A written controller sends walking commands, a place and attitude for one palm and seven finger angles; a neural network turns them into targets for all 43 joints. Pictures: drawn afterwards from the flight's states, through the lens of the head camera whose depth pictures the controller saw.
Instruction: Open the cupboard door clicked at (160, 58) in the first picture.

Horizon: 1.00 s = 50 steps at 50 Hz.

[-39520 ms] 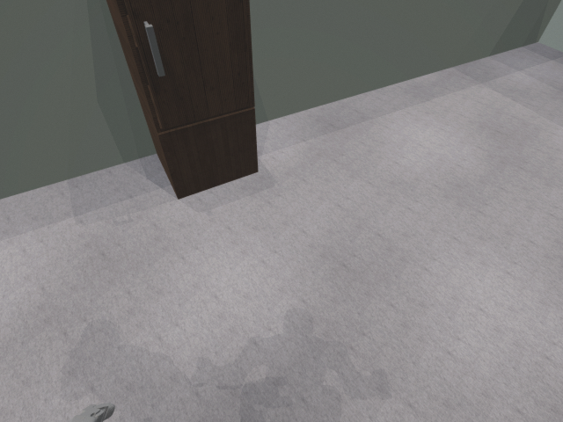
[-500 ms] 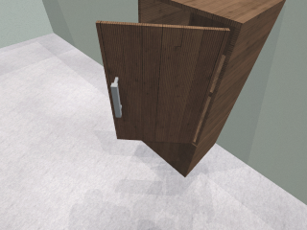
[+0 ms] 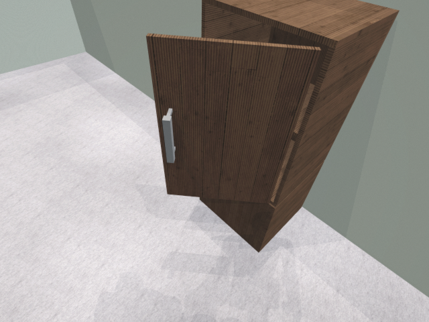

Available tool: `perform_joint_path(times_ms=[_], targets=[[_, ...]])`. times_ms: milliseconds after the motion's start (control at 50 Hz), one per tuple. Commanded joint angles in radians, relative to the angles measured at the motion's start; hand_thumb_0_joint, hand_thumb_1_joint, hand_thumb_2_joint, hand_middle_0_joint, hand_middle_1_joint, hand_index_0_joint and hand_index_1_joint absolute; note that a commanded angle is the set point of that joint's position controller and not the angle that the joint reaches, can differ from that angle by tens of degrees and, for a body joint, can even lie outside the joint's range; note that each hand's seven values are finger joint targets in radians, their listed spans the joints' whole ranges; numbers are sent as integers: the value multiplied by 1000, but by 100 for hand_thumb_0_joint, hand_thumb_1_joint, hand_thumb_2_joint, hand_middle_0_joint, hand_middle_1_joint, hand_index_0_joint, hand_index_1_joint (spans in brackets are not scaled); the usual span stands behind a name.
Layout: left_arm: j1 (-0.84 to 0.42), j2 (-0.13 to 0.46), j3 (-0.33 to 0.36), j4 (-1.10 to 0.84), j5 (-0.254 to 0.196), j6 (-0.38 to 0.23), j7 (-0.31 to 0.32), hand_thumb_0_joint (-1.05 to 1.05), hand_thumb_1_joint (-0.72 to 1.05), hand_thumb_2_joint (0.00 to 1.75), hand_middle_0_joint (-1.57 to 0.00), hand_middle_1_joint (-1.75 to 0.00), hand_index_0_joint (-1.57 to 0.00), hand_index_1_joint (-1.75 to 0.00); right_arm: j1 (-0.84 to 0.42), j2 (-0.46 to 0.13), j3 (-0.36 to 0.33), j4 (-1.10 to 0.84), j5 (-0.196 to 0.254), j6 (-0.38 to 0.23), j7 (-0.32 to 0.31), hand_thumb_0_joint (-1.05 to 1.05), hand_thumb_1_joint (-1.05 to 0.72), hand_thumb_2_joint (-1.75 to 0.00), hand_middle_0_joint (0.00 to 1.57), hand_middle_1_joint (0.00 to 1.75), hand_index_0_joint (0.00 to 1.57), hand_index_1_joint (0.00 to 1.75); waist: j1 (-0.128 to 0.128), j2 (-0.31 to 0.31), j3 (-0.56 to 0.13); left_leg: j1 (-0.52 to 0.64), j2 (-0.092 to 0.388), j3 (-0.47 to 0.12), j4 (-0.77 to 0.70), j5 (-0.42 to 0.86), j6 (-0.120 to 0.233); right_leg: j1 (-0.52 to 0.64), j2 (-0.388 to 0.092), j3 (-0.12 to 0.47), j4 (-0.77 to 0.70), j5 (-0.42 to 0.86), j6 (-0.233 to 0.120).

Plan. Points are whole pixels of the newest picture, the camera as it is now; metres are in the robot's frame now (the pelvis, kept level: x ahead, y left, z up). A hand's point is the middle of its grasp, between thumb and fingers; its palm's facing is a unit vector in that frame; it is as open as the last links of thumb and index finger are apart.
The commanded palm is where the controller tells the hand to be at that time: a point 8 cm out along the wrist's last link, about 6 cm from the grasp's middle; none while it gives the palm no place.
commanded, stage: look again from close up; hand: left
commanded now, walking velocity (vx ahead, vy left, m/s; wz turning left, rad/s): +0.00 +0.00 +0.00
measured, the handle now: (170, 136) +0.61 +0.17 -0.02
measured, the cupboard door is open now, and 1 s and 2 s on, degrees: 41 41 41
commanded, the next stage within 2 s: shuffle to correct the standing spot in 0.52 s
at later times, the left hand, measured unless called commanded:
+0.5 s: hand out of the picture -0.01 +0.15 -0.18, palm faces +0.05 -0.99 -0.14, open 7.4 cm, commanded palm none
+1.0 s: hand out of the picture +0.04 +0.14 -0.17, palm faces +0.04 -0.99 -0.14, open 7.4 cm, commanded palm none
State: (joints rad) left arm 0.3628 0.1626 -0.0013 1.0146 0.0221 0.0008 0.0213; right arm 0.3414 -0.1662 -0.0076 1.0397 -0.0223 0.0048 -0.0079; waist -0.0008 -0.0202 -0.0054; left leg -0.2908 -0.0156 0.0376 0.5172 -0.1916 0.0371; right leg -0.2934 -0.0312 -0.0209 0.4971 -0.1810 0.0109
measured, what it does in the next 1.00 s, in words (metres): shifts its weight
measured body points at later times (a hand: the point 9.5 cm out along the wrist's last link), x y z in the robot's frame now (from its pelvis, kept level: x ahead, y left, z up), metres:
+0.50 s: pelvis +0.01 +0.00 +0.00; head +0.01 +0.01 +0.45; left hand -0.01 +0.21 -0.16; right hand +0.02 -0.22 -0.15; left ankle +0.06 +0.09 -0.73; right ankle +0.07 -0.14 -0.73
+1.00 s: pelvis +0.06 -0.01 +0.01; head +0.06 +0.00 +0.46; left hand +0.04 +0.19 -0.16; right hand +0.06 -0.23 -0.15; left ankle +0.06 +0.09 -0.73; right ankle +0.07 -0.14 -0.73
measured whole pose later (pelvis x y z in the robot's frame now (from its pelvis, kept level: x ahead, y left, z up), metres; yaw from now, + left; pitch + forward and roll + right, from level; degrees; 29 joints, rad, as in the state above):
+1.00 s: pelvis +0.06 -0.01 +0.01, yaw +0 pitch -1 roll +0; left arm 0.35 0.13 -0.01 1.08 0.01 -0.03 0.03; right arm 0.29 -0.13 0.00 1.12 -0.01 -0.03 -0.03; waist 0.01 -0.02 0.02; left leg -0.20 0.00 0.03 0.46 -0.24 0.01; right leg -0.21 -0.01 -0.02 0.46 -0.23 0.00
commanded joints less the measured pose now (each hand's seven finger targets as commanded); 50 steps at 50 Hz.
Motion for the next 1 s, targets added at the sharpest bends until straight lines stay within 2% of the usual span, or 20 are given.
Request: perform_joint_path(times_ms=[0, 40, 140, 260, 300, 480, 540, 600, 640, 720, 740, 780, 800, 820, 860, 880, 920, 980], targets=[[62, 87, 22, -29, 3, -16, 11, 0, 90, 90, -20, -30, -20, -30, -1, -101, -24, -45, 6, -23, -6, 0, -90, -90, 20, 30, 20, 30, 11, 31, 96, -142, 97, -156, -221, -329, -2, 40, -55, 96, -123, -226, -37], [66, 83, 23, -20, 2, -17, 11, 0, 90, 90, -20, -30, -20, -30, 12, -92, -25, -33, 6, -19, -7, 0, -90, -90, 20, 30, 20, 30, 7, 16, 103, -135, 91, -148, -208, -323, -4, 21, -59, 101, -135, -251, -37], [67, 66, 22, -6, 1, -18, 13, 0, 90, 90, -20, -30, -20, -30, 23, -80, -24, -13, 7, -20, -9, 0, -90, -90, 20, 30, 20, 30, 5, 34, 102, -125, 96, -149, -214, -313, -6, 19, -56, 98, -133, -229, -38], [74, 58, 23, 5, 3, -21, 15, 0, 90, 90, -20, -30, -20, -30, 25, -68, -26, -3, 9, -20, -11, 0, -90, -90, 20, 30, 20, 30, 3, 9, 97, -103, 93, -145, -200, -286, -6, 12, -58, 104, -145, -221, -38], [72, 52, 22, 7, 1, -22, 15, 0, 90, 90, -20, -30, -20, -30, 26, -67, -25, 0, 9, -22, -11, 0, -90, -90, 20, 30, 20, 30, 0, 29, 95, -98, 95, -147, -202, -278, -6, 7, -57, 106, -140, -206, -37], [65, 49, 17, 17, 0, -29, 16, 0, 90, 90, -20, -30, -20, -30, 13, -60, -21, 11, 12, -28, -12, 0, -90, -90, 20, 30, 20, 30, -1, 3, 95, -57, 96, -136, -203, -192, -10, 22, -64, 100, -148, -129, -37], [63, 48, 17, 23, -1, -29, 16, 0, 90, 90, -20, -30, -20, -30, 6, -66, -19, 14, 12, -31, -13, 0, -90, -90, 20, 30, 20, 30, 1, 30, 78, -45, 102, -138, -215, -176, -11, 46, -63, 95, -139, -87, -36], [60, 52, 15, 26, -2, -30, 18, 0, 90, 90, -20, -30, -20, -30, -3, -67, -17, 17, 13, -34, -13, 0, -90, -90, 20, 30, 20, 30, 5, 18, 75, -35, 103, -135, -218, -140, -12, 67, -67, 88, -136, -46, -36], [65, 48, 15, 34, -1, -30, 14, 0, 90, 90, -20, -30, -20, -30, 4, -74, -16, 25, 8, -34, -13, 0, -90, -90, 20, 30, 20, 30, 3, 15, 58, -22, 105, -134, -223, -219, -13, 72, -56, 82, -137, -116, -35], [74, 50, 26, 28, 6, -21, 4, 0, 90, 90, -20, -30, -20, -30, -11, -88, -26, 16, 2, -28, -12, 0, -90, -90, 20, 30, 20, 30, 10, 32, 116, -70, 123, -154, -239, -389, 5, 23, -41, 73, -111, -258, -45], [82, 50, 29, 26, 7, -22, 1, 0, 90, 90, -20, -30, -20, -30, -13, -87, -28, 13, 1, -28, -12, 0, -90, -90, 20, 30, 20, 30, 13, 30, 119, -76, 123, -155, -234, -395, 10, 22, -39, 81, -108, -266, -49], [82, 44, 27, 23, 5, -26, 3, 0, 90, 90, -20, -30, -20, -30, -18, -74, -22, 13, 4, -32, -13, 0, -90, -90, 20, 30, 20, 30, 16, 15, 145, -90, 111, -142, -206, -300, 7, 28, -48, 98, -115, -187, -55], [88, 43, 25, 27, 2, -30, 5, 0, 90, 90, -20, -30, -20, -30, -14, -63, -16, 14, 6, -36, -13, 0, -90, -90, 20, 30, 20, 30, 16, 23, 136, -77, 99, -125, -186, -229, 1, 36, -58, 111, -125, -143, -56], [85, 47, 22, 31, -1, -34, 8, 0, 90, 90, -20, -30, -20, -30, -8, -50, -12, 18, 9, -39, -14, 0, -90, -90, 20, 30, 20, 30, 12, -2, 130, -54, 86, -106, -161, -138, -5, 41, -66, 119, -135, -89, -57], [75, 47, 15, 37, -7, -41, 13, 0, 90, 90, -20, -30, -20, -30, 6, -40, -3, 31, 13, -45, -20, 0, -90, -90, 20, 30, 20, 30, 4, -23, 99, 12, 87, -84, -140, 61, -13, 58, -72, 106, -137, 77, -50], [72, 47, 13, 38, -8, -45, 16, 0, 90, 90, -20, -30, -20, -30, 8, -45, -3, 38, 15, -50, -22, 0, -90, -90, 20, 30, 20, 30, 3, -1, 66, 40, 93, -80, -133, 141, -15, 89, -77, 99, -122, 183, -46], [68, 61, 14, 38, -11, -45, 22, 0, 90, 90, -20, -30, -20, -30, 4, -53, -4, 44, 19, -50, -26, 0, -90, -90, 20, 30, 20, 30, 5, 8, 6, 81, 100, -79, -121, 218, -18, 138, -86, 92, -94, 293, -44], [53, 76, 24, 20, -8, -36, 29, 0, 90, 90, -20, -30, -20, -30, -5, -55, -13, 36, 22, -41, -29, 0, -90, -90, 20, 30, 20, 30, 6, 8, 0, 86, 104, -72, -105, 258, -19, 145, -96, 93, -63, 349, -48]])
